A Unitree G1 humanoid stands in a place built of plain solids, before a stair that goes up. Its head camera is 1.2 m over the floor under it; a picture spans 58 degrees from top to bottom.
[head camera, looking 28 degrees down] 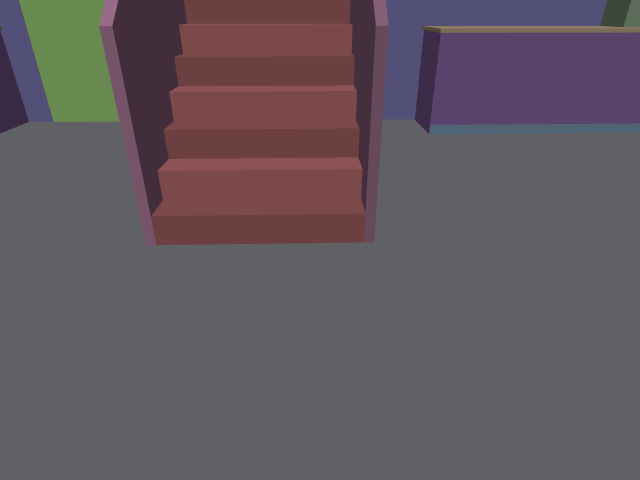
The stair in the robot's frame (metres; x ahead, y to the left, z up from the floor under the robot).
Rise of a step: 0.18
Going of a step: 0.23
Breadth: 1.20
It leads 2 degrees to the left of straight ahead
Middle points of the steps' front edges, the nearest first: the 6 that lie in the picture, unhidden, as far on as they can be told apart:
2.21 0.34 0.19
2.44 0.35 0.37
2.66 0.36 0.56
2.89 0.36 0.74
3.12 0.37 0.93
3.35 0.37 1.11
